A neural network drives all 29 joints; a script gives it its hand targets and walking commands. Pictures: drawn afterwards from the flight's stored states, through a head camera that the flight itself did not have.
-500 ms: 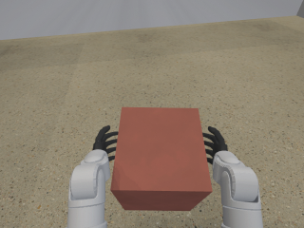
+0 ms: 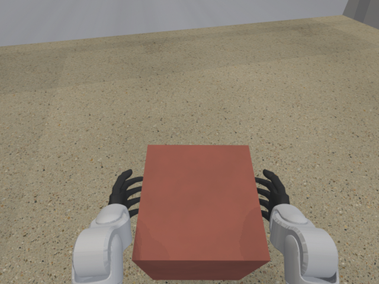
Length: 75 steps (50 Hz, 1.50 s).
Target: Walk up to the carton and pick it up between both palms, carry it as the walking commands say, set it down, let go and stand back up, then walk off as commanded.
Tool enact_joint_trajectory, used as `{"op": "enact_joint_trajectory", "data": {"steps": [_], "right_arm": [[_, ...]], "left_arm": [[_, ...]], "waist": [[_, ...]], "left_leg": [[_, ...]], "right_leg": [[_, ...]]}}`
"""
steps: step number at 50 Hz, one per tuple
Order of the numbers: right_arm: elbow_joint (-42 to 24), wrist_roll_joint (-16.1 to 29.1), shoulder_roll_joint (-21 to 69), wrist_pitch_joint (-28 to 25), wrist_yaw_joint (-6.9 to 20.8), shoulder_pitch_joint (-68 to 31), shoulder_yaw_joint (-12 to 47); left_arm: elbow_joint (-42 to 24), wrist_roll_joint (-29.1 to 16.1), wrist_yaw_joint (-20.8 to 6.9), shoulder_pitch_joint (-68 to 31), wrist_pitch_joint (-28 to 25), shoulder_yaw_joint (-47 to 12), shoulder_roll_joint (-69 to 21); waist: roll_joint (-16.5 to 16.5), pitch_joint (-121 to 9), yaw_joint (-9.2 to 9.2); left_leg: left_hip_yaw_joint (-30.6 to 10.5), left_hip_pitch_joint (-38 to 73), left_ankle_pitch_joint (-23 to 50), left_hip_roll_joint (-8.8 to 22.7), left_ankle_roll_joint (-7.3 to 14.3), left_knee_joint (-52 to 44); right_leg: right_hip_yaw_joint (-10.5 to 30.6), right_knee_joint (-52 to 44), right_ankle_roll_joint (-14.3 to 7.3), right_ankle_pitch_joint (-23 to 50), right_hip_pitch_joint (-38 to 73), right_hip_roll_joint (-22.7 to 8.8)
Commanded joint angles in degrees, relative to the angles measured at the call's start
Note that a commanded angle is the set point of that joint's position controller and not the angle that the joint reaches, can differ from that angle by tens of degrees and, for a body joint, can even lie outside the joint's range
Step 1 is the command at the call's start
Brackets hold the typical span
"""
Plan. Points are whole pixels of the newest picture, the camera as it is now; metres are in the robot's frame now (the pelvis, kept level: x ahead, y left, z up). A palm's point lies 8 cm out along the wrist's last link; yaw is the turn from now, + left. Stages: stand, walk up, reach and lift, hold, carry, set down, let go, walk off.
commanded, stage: carry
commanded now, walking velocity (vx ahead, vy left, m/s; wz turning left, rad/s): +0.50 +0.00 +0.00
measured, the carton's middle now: (197, 217) +0.26 +0.00 +0.02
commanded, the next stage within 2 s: none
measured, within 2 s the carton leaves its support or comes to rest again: neither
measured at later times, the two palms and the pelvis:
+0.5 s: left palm (150, 108) +0.56 +0.11 +0.10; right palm (251, 107) +0.56 -0.18 +0.09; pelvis +0.33 -0.04 +0.00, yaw +2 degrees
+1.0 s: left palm (156, 55) +0.92 +0.12 +0.10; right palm (229, 52) +0.91 -0.17 +0.10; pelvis +0.68 -0.03 +0.00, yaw +0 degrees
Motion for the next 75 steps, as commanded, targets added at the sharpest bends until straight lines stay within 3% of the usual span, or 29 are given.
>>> {"op": "enact_joint_trajectory", "data": {"steps": [1, 3, 4, 5, 6, 7, 9, 13, 16, 23, 26, 29, 30, 31, 32, 33, 36, 37, 43, 48, 51, 54, 55, 56, 57, 60, 67, 70, 75], "right_arm": [[-5.94, 13.79, 42.25, -0.16, 6.82, -20.06, 30.22], [-6.23, 13.38, 41.15, -0.1, 6.71, -19.9, 29.58], [-7.21, 13.76, 41.77, -0.29, 6.49, -21.76, 30.15], [-5.1, 13.14, 41.28, 0.7, 6.17, -20.65, 29.36], [-7.12, 14.09, 40.86, 1.13, 6.53, -23.01, 31.56], [-6.66, 15.18, 44.44, 0.25, 7.05, -24.89, 32.6], [-6.62, 15.24, 48.01, -0.82, 7.55, -26.64, 32.65], [-5.54, 13.67, 50.78, -2.41, 7.36, -22.37, 33.35], [-4.67, 12.54, 52.37, -3.3, 6.66, -20.83, 32.98], [-7.21, 12.93, 47.9, -1.62, 6.61, -20.19, 33.34], [-8.41, 14.7, 48.04, -1.4, 7.06, -23.41, 34.66], [-8.25, 14.77, 45.21, -0.41, 6.9, -20.57, 34.2], [-6.45, 14.76, 45.07, -0.11, 6.96, -19.28, 33.68], [-7.74, 14.79, 44.41, -0.29, 7.19, -21.01, 33.1], [-6.6, 15.31, 45.52, -0.59, 7.33, -20.15, 33.76], [-4.12, 14.37, 47.18, -1.23, 7.34, -17.94, 32.65], [-6.13, 15.17, 53.99, -2.92, 8.88, -22.68, 33.68], [-6.03, 15.17, 53.48, -3.29, 8.89, -22.42, 33.34], [-9.27, 15.34, 50.71, -4.86, 10.42, -20.5, 34.13], [-8.67, 13.69, 44.9, -2.77, 9.14, -17.38, 33.27], [-7.17, 12.7, 42.15, -0.99, 8.14, -15.97, 31.98], [-8.04, 12.52, 42.13, -0.26, 7.16, -18.47, 32.72], [-8.69, 13.02, 41.64, 0.29, 6.98, -19.61, 33.21], [-9.23, 12.84, 41.43, 0.4, 7.01, -18.02, 33.05], [-11.15, 14.2, 42.41, 0.09, 7.41, -22.36, 34.61], [-12.35, 16.32, 49.53, -1.93, 7.97, -25.54, 36.65], [-9.51, 13.4, 50.16, -4.28, 7.84, -19.3, 36.16], [-9.02, 12.35, 47.82, -3.98, 7.5, -17.34, 34.77], [-10.38, 12.93, 45.29, -1.91, 7.18, -20.21, 34.24]], "left_arm": [[-3.53, -13.49, -4.48, -20.15, 0.61, -32.87, -44.14], [-4.74, -14.23, -4.55, -20.36, 0.89, -33.23, -42.94], [-5.5, -14.68, -4.56, -20.19, 0.64, -33.34, -43.4], [-4.62, -14.32, -4.34, -21.45, 1.14, -32.69, -41.12], [-2.04, -13.94, -4.8, -19.43, 1.21, -30.94, -40.81], [-3.87, -15.37, -5.27, -21.63, 0.32, -31.82, -43.81], [-4.89, -16.73, -6.01, -25.33, -0.63, -33.51, -48.2], [-3.6, -18.21, -8.31, -22.2, -1.92, -34.23, -50.45], [-6.48, -19.95, -9.18, -24.56, -2.73, -36.31, -49.84], [-4.85, -18.57, -8.85, -19.74, -0.77, -33.79, -45.0], [-5.42, -18.34, -8.44, -21.25, -0.61, -33.92, -45.07], [-4.14, -16.55, -7.81, -17.55, 0.48, -32.75, -42.46], [-4.85, -16.64, -7.46, -19.05, 0.75, -33.63, -41.69], [-6.6, -16.92, -7.59, -22.07, 0.99, -34.74, -41.42], [-8.41, -16.26, -7.51, -20.6, 0.92, -33.62, -42.25], [-8.73, -17.27, -7.73, -24.02, 0.14, -35.75, -43.04], [-7.02, -17.81, -8.85, -25.08, -1.62, -37.74, -50.47], [-3.89, -16.7, -8.76, -21.87, -1.66, -36.99, -51.52], [-8.18, -16.21, -8.3, -21.74, -3.8, -38.46, -51.72], [-7.6, -14.73, -7.14, -19.02, -1.93, -36.1, -45.39], [-7.0, -14.56, -6.68, -18.47, 0.21, -35.44, -42.93], [-7.22, -16.3, -6.99, -19.55, 0.76, -35.07, -42.16], [-6.39, -15.4, -6.55, -16.62, 1.01, -34.01, -41.24], [-7.43, -15.87, -6.78, -17.55, 0.93, -34.27, -40.49], [-5.41, -16.44, -6.94, -18.3, 0.23, -33.36, -42.96], [-7.3, -18.0, -7.98, -19.6, -1.58, -34.79, -50.68], [-9.12, -19.63, -9.67, -19.48, -3.68, -37.2, -48.54], [-8.14, -19.43, -9.71, -18.32, -2.75, -37.55, -46.45], [-9.53, -18.63, -8.66, -20.85, -1.1, -36.5, -43.11]], "waist": [[6.5, -4.35, 1.42], [6.69, -7.75, 1.84], [2.9, -12.58, 3.51], [-9.79, -15.77, 4.36], [-16.83, -14.42, 4.12], [-10.96, -16.43, 4.35], [-2.3, -13.03, 3.56], [-8.07, -10.73, 3.28], [-7.08, -6.79, 3.22], [-7.23, -1.11, 3.97], [-8.7, 2.38, 4.41], [-10.76, -5.42, 3.21], [-5.71, -9.42, 1.21], [1.39, -15.9, -0.26], [15.7, -20.59, 0.17], [15.6, -18.55, 0.55], [-0.7, -14.37, 1.84], [4.5, -13.52, 2.15], [9.81, -6.93, 2.11], [5.59, -3.95, 1.74], [8.98, -0.61, 1.49], [0.53, -4.82, 2.6], [-4.47, -9.59, 4.51], [-15.51, -18.27, 4.88], [-19.83, -14.58, 4.74], [-5.6, -16.18, 4.1], [-10.85, -7.61, 3.97], [-7.95, -4.12, 4.15], [-10.31, 0.39, 4.48]], "left_leg": [[-3.68, 0.49, 17.62, 9.93, 5.49, -1.42], [0.67, -3.14, 22.35, 7.03, 2.15, 9.38], [1.46, -9.54, 20.21, 5.61, 0.03, 20.59], [0.22, -24.79, 1.96, -0.09, -1.9, 39.04], [-3.69, -38.94, -15.41, -4.63, -0.74, 48.18], [-8.81, -42.01, -13.31, -1.31, 0.22, 53.97], [-12.1, -40.62, -5.21, 4.53, 0.46, 50.63], [-9.27, -36.77, 5.87, 4.97, -1.06, 41.95], [-6.43, -39.72, 11.34, 4.15, -1.5, 35.0], [-1.12, -32.25, 22.17, 1.86, -0.25, 18.47], [2.51, -28.39, 23.95, -0.79, 1.17, 12.2], [5.21, -13.99, 19.86, -5.89, 2.52, 9.2], [4.06, -0.02, 13.19, -5.5, 4.0, 8.93], [-13.29, 14.54, 5.45, 6.13, 8.01, 9.95], [-41.53, 23.86, -2.29, 22.17, 18.75, 1.44], [-41.32, 23.42, 7.94, 21.27, 19.45, 0.99], [-24.84, 6.36, 10.86, 16.47, 10.87, -3.15], [-20.95, 4.23, 8.97, 14.93, 9.28, -4.22], [-9.32, -0.42, 4.14, 12.77, 8.85, -10.54], [-5.33, 2.78, 7.74, 11.49, 7.6, -9.02], [-2.94, 4.84, 15.05, 11.64, 5.99, -5.23], [1.62, -5.4, 16.5, 7.13, 1.76, 10.27], [2.61, -13.75, 12.49, 4.76, -0.02, 24.27], [1.24, -25.62, 0.33, -0.33, -1.71, 42.19], [-2.29, -38.9, -15.26, -4.41, -1.54, 51.0], [-10.27, -36.87, -4.75, 3.54, -0.03, 48.96], [-4.13, -33.68, 7.23, 1.93, -0.04, 25.62], [-1.93, -28.28, 15.31, 1.4, -0.02, 19.41], [2.2, -23.34, 17.32, -1.36, 0.84, 10.75]], "right_leg": [[-5.77, -7.52, -1.26, 3.79, 10.11, 2.93], [-6.53, -10.39, -1.98, 2.03, 22.18, 3.78], [0.31, -11.35, -3.88, -1.72, 33.88, -1.42], [26.2, -14.42, -9.87, -14.97, 44.62, -17.0], [38.37, -18.73, -15.84, -11.56, 50.82, -21.76], [34.32, -17.62, -15.66, -1.46, 51.35, -20.52], [23.6, -19.28, -10.99, -6.16, 41.31, -18.31], [15.63, -27.16, -7.5, -10.38, 34.11, -15.31], [8.01, -25.0, -6.36, 9.02, 39.65, -11.78], [-1.62, -24.23, -6.63, 12.86, 37.83, -8.5], [-2.97, -21.38, -5.67, 27.24, 37.14, -8.6], [-5.39, -5.49, -3.42, 43.98, 40.7, -7.44], [-5.72, 7.9, -2.13, 39.79, 32.59, -6.02], [-4.69, 23.48, -0.34, 22.44, 18.61, -3.09], [-1.62, 43.18, 2.19, -11.04, -0.39, 7.07], [7.83, 49.1, 0.85, -22.3, -6.1, 4.64], [9.64, 38.13, -0.39, -12.24, -0.71, -2.15], [8.99, 30.65, -0.45, -11.62, 1.19, -3.14], [1.37, 7.35, 0.97, -4.71, 2.14, -1.5], [-1.01, -2.13, 0.7, 5.52, 3.3, -0.57], [-3.13, -6.08, -0.08, 5.17, 2.26, -0.42], [-4.54, -9.52, -1.15, 1.31, 23.83, 0.85], [5.52, -9.7, -3.71, -3.72, 36.14, -6.3], [27.83, -14.65, -10.25, -8.68, 49.24, -20.02], [34.92, -17.11, -14.09, 2.2, 52.75, -21.81], [18.26, -15.1, -7.46, 16.96, 45.96, -17.6], [6.43, -22.89, -8.01, 12.31, 39.07, -13.51], [1.62, -24.71, -7.05, 6.51, 33.59, -12.17], [-2.87, -17.72, -4.73, 18.03, 36.24, -10.82]]}}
